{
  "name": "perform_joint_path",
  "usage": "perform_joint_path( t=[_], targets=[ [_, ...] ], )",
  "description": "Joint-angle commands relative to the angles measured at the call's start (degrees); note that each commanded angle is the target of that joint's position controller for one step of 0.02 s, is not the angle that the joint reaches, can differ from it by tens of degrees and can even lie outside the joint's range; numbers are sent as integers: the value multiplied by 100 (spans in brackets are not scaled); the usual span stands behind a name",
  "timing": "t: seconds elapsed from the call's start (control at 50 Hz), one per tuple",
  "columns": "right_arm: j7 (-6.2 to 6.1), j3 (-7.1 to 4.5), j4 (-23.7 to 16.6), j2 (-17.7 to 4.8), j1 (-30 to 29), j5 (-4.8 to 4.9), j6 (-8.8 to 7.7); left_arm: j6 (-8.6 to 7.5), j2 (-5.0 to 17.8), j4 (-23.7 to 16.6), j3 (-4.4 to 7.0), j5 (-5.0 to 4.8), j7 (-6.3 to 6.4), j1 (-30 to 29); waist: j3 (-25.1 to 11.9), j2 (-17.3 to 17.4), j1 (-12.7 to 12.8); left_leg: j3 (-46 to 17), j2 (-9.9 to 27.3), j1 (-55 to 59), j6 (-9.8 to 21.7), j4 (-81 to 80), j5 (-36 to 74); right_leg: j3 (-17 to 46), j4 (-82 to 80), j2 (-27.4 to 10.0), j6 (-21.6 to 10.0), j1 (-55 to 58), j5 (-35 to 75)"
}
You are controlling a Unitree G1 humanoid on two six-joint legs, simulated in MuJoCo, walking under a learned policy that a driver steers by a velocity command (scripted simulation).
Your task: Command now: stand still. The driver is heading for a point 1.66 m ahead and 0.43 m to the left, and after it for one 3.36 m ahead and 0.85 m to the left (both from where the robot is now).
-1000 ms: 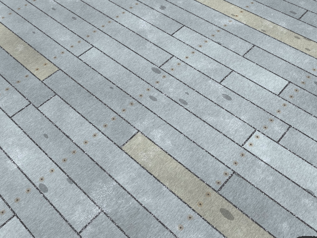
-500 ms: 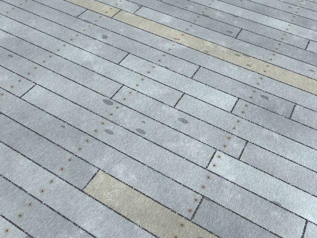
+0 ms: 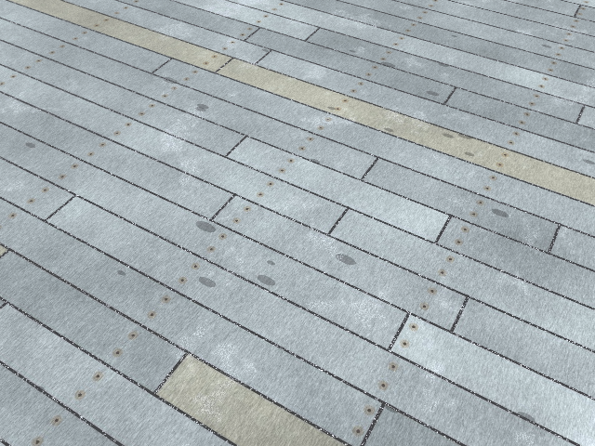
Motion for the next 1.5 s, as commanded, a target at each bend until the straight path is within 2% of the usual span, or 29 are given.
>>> perform_joint_path(
  t=[0.02,0.26,0.54,1.2,1.22,1.24,1.26,1.3,1.32,1.34,1.36,1.38,1.4,1.42,1.44,1.46,1.48,1.5],
  targets=[
    [-46,-119,-107,-622,-55,9,-35,-59,685,-97,143,-9,19,126,-192,-74,15,-39,74,549,129,-185,1096,256,-625,-320,-102,-480,1449],
    [-100,-107,272,-561,50,19,12,-52,647,398,79,-18,43,276,-78,-78,23,-2,43,534,143,-241,1014,143,-715,-239,-71,-511,1275],
    [-122,-66,504,-424,256,24,28,-54,530,773,7,-26,70,526,37,-32,41,22,0,455,165,-284,859,50,-768,-181,-42,-597,957],
    [-139,29,620,-145,752,43,15,-54,230,1075,-47,-53,108,1086,185,-15,70,18,-70,293,229,-236,716,-71,-710,-132,8,-719,739],
    [-141,50,672,-62,849,37,19,-47,164,1135,-61,-52,115,1197,53,-44,72,99,-145,356,230,-231,183,-112,-767,-89,-9,-674,181],
    [-149,48,682,-55,857,56,27,-29,213,1149,-39,-81,133,1232,142,-113,84,231,-286,241,251,-104,-616,-92,-817,-58,-84,-769,-677],
    [-157,25,670,-96,862,84,20,-15,370,1093,12,-113,158,1178,303,-259,100,382,-438,-31,296,121,-1554,55,-868,-112,-234,-911,-1641],
    [-123,24,532,-74,673,81,-89,-50,594,1000,94,-172,172,1301,728,-512,221,451,-450,-721,388,580,-2144,785,-1249,-603,-605,-1145,-2912],
    [-50,36,446,1,533,78,-211,-85,556,962,92,-181,181,1435,724,-758,307,484,-451,-1027,386,1011,-1830,1036,-1453,-855,-753,-781,-2814],
    [-10,51,376,157,545,122,-301,-129,943,991,219,-201,156,1497,817,-1298,306,655,-400,-1323,400,1644,-1349,1919,-1795,-1501,-1062,-787,-3238],
    [33,63,310,140,450,163,-398,-179,993,919,258,-233,132,1356,1074,-1221,281,429,-107,-1325,503,1989,-1172,2476,-1993,-1876,-1280,-1148,-3190],
    [83,52,260,117,477,212,-483,-217,875,805,230,-219,124,1067,1186,-1057,115,365,14,-1254,627,1781,-1268,2396,-1960,-1909,-1234,-1250,-2830],
    [118,46,343,175,802,242,-531,-229,748,697,194,-251,94,763,1175,-989,-126,491,-28,-685,719,1009,-1403,1842,-1699,-1601,-1008,-1422,-2397],
    [128,3,566,162,1358,227,-570,-217,720,616,190,-277,69,569,996,-777,-359,649,-220,268,719,247,-1031,1321,-1288,-1220,-770,-1699,-2011],
    [133,-78,782,21,1870,172,-583,-240,678,535,180,-270,60,492,794,-379,-480,444,-245,1005,662,-65,-599,810,-541,-822,-593,-1930,-1191],
    [118,-223,908,-427,2684,144,-596,-315,378,447,87,-190,27,397,332,848,-746,-1128,737,1822,939,-844,-943,-58,1487,-222,-273,-2403,-303],
    [213,-330,915,-1075,3282,117,-661,-437,69,232,32,-245,57,514,-52,2081,-750,-3769,1949,2337,1762,-1923,-1937,-229,3066,301,-174,-3435,-1199],
    [229,-184,795,-673,2704,47,-743,-531,266,226,72,-353,37,499,310,1263,-400,-4241,2236,1879,1926,-2046,-2318,293,4125,-83,-307,-3790,-1125]
  ],
)
Velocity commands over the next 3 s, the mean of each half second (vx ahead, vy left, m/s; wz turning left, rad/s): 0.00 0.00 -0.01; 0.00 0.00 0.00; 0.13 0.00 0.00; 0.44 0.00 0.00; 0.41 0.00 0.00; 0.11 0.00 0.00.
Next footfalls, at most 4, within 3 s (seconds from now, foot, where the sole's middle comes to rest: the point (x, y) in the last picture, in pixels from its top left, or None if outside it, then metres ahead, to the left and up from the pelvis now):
1.92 right None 0.45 -0.09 -0.77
2.44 left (257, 341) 0.78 0.13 -0.77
2.80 right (355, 362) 0.72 -0.11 -0.77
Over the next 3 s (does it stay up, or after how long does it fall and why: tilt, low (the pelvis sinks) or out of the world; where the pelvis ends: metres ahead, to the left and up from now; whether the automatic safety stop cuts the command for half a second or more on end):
stays up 0.69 0.03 0.00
